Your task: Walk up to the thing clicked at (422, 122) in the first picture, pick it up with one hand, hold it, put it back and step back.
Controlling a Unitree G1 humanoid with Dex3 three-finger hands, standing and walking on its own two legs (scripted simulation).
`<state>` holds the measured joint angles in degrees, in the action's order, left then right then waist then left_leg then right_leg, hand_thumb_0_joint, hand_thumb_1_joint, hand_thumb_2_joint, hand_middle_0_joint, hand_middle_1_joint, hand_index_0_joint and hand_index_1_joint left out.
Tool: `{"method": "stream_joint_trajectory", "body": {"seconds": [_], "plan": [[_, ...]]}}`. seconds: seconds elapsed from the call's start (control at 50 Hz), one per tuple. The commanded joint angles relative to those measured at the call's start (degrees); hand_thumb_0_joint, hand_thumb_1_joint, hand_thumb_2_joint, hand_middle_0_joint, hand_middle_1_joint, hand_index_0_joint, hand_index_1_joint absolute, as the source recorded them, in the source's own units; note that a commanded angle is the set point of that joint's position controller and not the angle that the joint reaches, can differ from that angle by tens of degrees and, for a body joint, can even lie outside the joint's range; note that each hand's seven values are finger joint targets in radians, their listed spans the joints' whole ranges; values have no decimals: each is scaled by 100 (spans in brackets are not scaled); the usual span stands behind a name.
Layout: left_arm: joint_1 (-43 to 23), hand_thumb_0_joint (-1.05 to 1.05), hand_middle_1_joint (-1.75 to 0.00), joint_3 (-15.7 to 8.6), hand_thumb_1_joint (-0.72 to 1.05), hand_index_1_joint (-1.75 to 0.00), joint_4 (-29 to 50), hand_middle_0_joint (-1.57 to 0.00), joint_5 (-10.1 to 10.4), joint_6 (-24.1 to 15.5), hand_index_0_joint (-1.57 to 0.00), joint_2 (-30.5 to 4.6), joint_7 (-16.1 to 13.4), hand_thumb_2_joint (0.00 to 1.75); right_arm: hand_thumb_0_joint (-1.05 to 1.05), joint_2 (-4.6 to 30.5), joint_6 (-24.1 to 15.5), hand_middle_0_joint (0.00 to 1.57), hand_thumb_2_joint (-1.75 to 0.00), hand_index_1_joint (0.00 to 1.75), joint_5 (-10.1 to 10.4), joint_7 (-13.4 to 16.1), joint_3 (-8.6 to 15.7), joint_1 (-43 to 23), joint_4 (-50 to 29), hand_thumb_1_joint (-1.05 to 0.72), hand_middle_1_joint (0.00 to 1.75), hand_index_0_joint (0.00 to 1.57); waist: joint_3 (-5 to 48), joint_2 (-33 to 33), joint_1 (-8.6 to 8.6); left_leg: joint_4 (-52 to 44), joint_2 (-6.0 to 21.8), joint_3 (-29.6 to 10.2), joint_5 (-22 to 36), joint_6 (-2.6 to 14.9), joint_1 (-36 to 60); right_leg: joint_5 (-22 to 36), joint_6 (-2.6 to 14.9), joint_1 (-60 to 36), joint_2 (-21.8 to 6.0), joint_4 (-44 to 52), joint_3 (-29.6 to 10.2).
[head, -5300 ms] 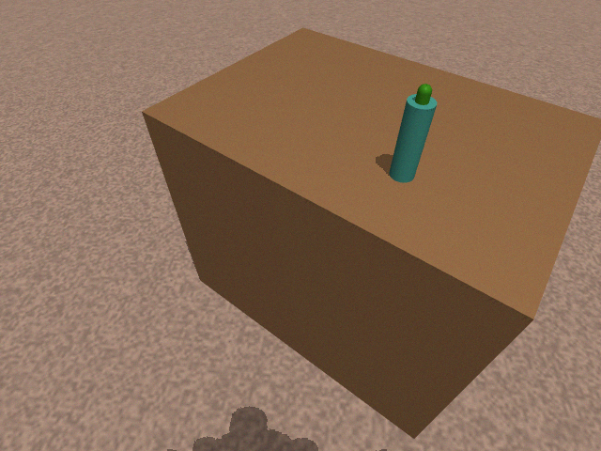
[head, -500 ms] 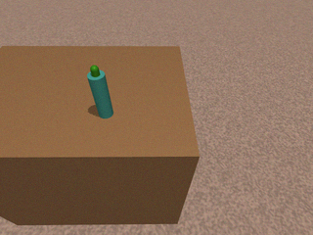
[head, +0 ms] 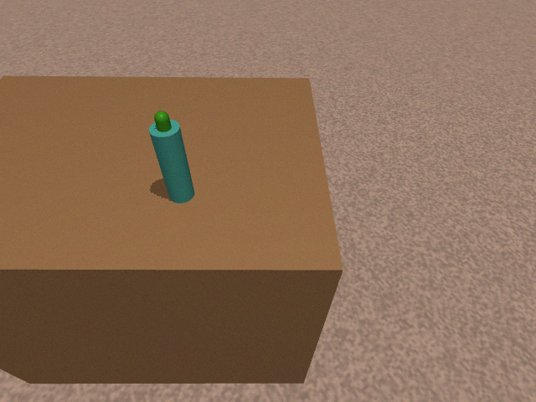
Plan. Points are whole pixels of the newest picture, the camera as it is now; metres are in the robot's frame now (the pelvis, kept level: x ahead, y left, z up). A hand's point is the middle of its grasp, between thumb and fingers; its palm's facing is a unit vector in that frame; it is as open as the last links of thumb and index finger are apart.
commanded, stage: stand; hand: left
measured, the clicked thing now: (172, 158) +0.53 +0.19 +0.07
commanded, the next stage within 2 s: rise first in 0.58 s
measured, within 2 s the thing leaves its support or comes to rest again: neither
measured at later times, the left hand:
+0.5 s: hand out of the picture +0.07 +0.25 -0.16, palm faces -0.03 -0.94 -0.34, open 7.3 cm
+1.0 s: hand (114, 398) +0.17 +0.25 -0.11, palm faces +0.24 -0.92 -0.32, open 12.8 cm
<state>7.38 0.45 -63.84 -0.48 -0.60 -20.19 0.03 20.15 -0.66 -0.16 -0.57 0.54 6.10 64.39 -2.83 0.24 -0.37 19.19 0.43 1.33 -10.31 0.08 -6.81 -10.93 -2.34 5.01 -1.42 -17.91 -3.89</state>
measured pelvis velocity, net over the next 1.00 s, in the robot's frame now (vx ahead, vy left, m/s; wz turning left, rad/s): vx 0.00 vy -0.01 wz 0.03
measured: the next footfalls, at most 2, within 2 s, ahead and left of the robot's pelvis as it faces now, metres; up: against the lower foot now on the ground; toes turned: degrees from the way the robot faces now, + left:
none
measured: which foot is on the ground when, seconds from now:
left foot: down 0.00-1.00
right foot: down 0.00-1.00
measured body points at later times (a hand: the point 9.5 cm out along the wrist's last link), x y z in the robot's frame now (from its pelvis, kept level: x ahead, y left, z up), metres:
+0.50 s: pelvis +0.00 +0.00 +0.00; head +0.01 +0.00 +0.45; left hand +0.07 +0.30 -0.13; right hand +0.08 -0.30 -0.13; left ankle +0.00 +0.12 -0.75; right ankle -0.01 -0.15 -0.75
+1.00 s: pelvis +0.00 -0.01 -0.01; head +0.02 -0.01 +0.44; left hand +0.16 +0.30 -0.09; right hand +0.17 -0.29 -0.10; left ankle +0.00 +0.12 -0.75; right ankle -0.01 -0.15 -0.75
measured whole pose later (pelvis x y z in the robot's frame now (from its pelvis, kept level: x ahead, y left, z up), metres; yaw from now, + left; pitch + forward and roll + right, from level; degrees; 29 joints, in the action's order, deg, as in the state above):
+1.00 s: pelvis +0.00 -0.01 -0.01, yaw +2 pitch +3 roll +0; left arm 6.7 -8.2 -42.3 2.7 -4.7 -16.7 -3.6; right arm 15.5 -5.0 2.8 2.9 6.6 6.2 46.9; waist 0.0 -0.1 0.6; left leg 26.1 0.7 -0.5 -12.7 -0.6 -16.0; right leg -14.1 -1.6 13.7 -0.9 -25.1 -2.2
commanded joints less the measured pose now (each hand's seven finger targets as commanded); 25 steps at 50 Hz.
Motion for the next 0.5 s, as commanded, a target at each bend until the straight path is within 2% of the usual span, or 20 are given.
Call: {"method": "stream_joint_trajectory", "body": {"seconds": [0.0, 0.02, 0.04, 0.06, 0.18, 0.22, 0.38, 0.48], "plan": [[-149, 0, -30, -249, 90, -30, 319, -20, -9, -102, -20, -1229, -78, 90, 0, 1220, -96, 20, -90, 30, -15, 67, 232, -193, -324, -90, 30, 20, 301, -16, -9, -322, 708, -552, 596, 133, 177, 718, 300, 242, -532, 271, -289], [-159, 0, -30, -256, 90, -30, 332, -20, -26, -101, -20, -1220, -79, 90, 0, 1252, -89, 20, -90, 30, -30, 68, 245, -197, -347, -90, 30, 20, 354, -21, 8, -310, 720, -536, 532, 160, 162, 752, 302, 175, -538, 266, -257], [-163, 0, -30, -251, 90, -30, 331, -20, -30, -112, -20, -1219, -82, 90, 0, 1245, -94, 20, -90, 30, -22, 66, 248, -245, -348, -90, 30, 20, 395, -2, 6, -261, 740, -556, 770, 162, 247, 904, 302, 169, -551, 217, -273], [-141, 0, -30, -249, 90, -30, 333, -20, -28, -109, -20, -1205, -77, 90, 0, 1234, -95, 20, -90, 30, -22, 68, 240, -194, -341, -90, 30, 20, 370, 6, 10, -280, 719, -537, 774, 159, 194, 906, 298, 177, -556, 241, -266], [-152, 0, -30, -253, 90, -30, 314, -20, -17, -99, -20, -1213, -73, 90, 0, 1221, -97, 20, -90, 30, -24, 62, 235, -198, -334, -90, 30, 20, 259, -39, 4, -383, 704, -595, 428, 143, 82, 636, 312, 203, -536, 245, -262], [-137, 0, -30, -258, 90, -30, 341, -20, -27, -99, -20, -1197, -72, 90, 0, 1257, -114, 20, -90, 30, -30, 66, 243, -190, -344, -90, 30, 20, 403, -81, 35, -359, 738, -592, 811, 156, 177, 827, 302, 124, -541, 192, -241], [-108, 0, -30, -245, 90, -30, 343, -20, -25, -108, -20, -1178, -81, 90, 0, 1252, -119, 20, -90, 30, -18, 81, 247, -187, -356, -90, 30, 20, 494, -73, 23, -211, 742, -542, 1260, 157, 336, 1239, 287, 51, -565, 165, -205], [-142, 0, -30, -247, 90, -30, 327, -20, -21, -88, -20, -1181, -83, 90, 0, 1234, -97, 20, -90, 30, -21, 84, 243, -151, -347, -90, 30, 20, 330, -46, 5, -280, 690, -514, 871, 139, 225, 953, 304, 153, -550, 230, -227]]}}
